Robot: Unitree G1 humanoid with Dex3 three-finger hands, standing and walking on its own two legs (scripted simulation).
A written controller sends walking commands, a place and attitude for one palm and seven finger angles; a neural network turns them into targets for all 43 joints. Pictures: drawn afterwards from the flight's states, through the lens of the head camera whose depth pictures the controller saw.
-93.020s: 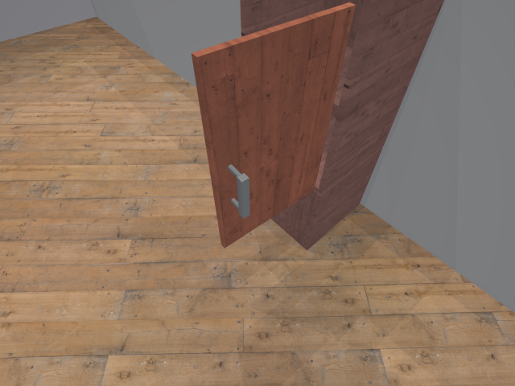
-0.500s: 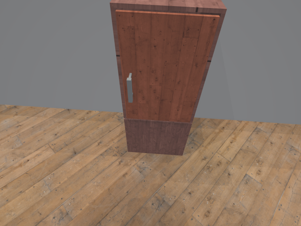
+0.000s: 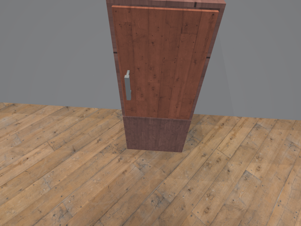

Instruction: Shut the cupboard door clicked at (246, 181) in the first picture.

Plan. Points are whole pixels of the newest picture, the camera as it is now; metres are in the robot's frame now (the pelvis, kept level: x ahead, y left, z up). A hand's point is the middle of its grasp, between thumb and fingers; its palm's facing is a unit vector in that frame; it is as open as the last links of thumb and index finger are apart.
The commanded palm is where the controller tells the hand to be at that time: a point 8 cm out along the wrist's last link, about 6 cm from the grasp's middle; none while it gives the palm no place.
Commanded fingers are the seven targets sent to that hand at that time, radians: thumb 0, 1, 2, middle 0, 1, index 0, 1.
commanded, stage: look to check the result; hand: left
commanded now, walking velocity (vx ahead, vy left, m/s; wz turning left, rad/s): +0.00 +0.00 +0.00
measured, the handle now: (128, 85) +0.73 +0.15 -0.09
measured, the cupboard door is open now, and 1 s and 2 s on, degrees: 0 0 0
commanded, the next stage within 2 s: stand and wait in 0.30 s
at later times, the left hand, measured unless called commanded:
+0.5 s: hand out of the picture -0.02 +0.15 -0.18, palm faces +0.03 -0.99 -0.17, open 7.4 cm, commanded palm none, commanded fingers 0.00 0.90 0.90 -0.20 -0.30 -0.20 -0.30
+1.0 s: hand out of the picture -0.02 +0.15 -0.18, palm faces +0.04 -0.98 -0.18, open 7.4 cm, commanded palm none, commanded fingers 0.00 0.90 0.90 -0.20 -0.30 -0.20 -0.30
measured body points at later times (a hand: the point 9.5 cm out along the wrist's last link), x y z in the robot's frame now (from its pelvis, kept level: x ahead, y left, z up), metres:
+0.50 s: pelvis +0.01 -0.01 +0.00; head +0.01 -0.01 +0.45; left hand -0.02 +0.20 -0.16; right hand +0.00 -0.23 -0.16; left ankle +0.04 +0.09 -0.74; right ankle -0.05 -0.12 -0.74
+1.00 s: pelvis +0.02 -0.02 +0.00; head +0.03 -0.02 +0.45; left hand -0.02 +0.20 -0.16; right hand +0.02 -0.24 -0.16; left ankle +0.04 +0.09 -0.74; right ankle -0.05 -0.12 -0.74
